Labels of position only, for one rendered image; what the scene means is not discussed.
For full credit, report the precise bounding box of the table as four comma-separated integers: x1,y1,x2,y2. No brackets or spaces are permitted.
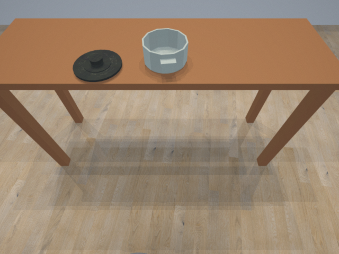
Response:
0,19,339,166

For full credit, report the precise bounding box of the knob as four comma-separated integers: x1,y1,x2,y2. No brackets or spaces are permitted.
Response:
89,54,103,65

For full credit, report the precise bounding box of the pot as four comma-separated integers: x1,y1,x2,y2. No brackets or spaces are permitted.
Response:
142,28,189,74

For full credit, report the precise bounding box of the lid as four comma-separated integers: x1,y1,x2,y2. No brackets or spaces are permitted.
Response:
73,50,122,82

